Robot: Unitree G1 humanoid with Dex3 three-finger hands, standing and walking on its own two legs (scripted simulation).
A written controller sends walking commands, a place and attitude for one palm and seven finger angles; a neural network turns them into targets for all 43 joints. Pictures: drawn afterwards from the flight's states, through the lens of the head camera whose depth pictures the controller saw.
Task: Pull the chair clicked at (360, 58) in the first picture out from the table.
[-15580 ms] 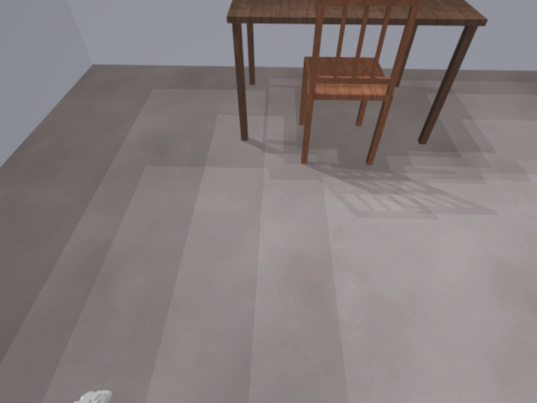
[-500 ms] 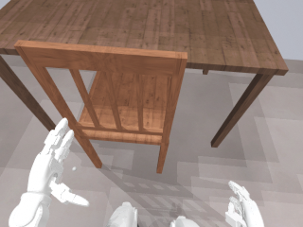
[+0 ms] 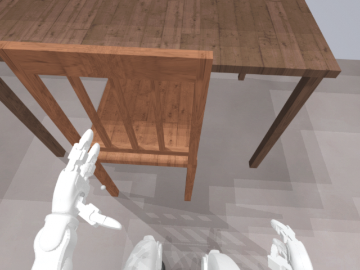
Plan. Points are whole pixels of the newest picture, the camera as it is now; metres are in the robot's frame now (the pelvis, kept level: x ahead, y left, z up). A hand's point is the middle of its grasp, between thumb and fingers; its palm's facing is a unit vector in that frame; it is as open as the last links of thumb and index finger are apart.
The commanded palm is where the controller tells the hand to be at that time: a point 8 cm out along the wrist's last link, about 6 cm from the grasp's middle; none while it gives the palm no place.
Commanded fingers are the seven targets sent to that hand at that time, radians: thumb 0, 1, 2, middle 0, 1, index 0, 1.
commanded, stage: aim the fingers beside a spindle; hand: left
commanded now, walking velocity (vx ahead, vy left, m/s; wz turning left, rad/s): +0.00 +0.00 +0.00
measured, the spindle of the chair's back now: (126, 118) +0.48 +0.16 +0.00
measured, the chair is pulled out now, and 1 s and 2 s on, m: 0.00 0.00 0.00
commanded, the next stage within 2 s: push the fingers through the gap in 1.28 s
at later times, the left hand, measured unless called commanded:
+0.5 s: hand (117, 173) +0.32 +0.15 +0.01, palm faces -0.06 -1.00 -0.02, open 17.0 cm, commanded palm +0.31 +0.21 +0.01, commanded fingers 0.00 -0.50 0.30 -0.06 -0.08 -0.06 -0.08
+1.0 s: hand (124, 169) +0.33 +0.14 +0.00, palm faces -0.05 -1.00 -0.03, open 16.9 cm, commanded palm +0.31 +0.19 +0.00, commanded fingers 0.00 -0.50 0.30 -0.06 -0.08 -0.06 -0.08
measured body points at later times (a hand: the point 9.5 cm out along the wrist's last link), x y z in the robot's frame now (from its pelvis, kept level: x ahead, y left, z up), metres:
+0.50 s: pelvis -0.01 +0.00 -0.01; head +0.09 +0.01 +0.43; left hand +0.32 +0.21 +0.02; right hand +0.14 -0.25 -0.12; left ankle +0.05 +0.10 -0.64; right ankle -0.01 -0.09 -0.64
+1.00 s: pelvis +0.00 +0.01 -0.02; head +0.10 +0.01 +0.42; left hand +0.33 +0.19 +0.01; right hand +0.13 -0.24 -0.13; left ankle +0.05 +0.10 -0.64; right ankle -0.01 -0.09 -0.64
